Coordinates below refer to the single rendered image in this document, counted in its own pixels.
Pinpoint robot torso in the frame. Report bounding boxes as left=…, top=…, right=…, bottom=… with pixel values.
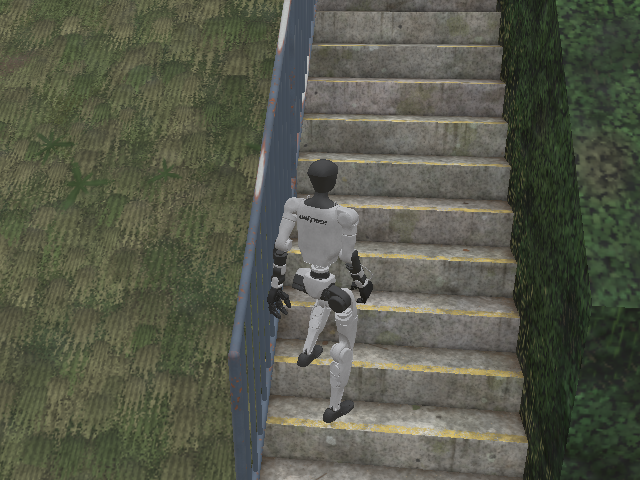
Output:
left=297, top=195, right=342, bottom=301

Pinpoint right robot hand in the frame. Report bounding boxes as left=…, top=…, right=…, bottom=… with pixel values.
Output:
left=350, top=281, right=373, bottom=304

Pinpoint robot left forearm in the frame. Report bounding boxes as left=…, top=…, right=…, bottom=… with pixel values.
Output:
left=271, top=240, right=288, bottom=289

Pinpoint left robot hand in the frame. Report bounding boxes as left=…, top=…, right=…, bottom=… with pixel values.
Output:
left=267, top=287, right=291, bottom=319

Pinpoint robot right forearm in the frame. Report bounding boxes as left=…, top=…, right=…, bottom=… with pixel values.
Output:
left=345, top=250, right=368, bottom=288

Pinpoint robot left upper arm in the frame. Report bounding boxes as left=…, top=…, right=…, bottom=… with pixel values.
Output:
left=275, top=197, right=305, bottom=252

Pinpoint robot right upper arm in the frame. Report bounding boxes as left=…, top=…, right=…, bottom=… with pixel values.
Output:
left=336, top=206, right=359, bottom=264

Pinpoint right robot thigh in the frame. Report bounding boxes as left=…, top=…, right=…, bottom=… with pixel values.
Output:
left=327, top=285, right=358, bottom=363

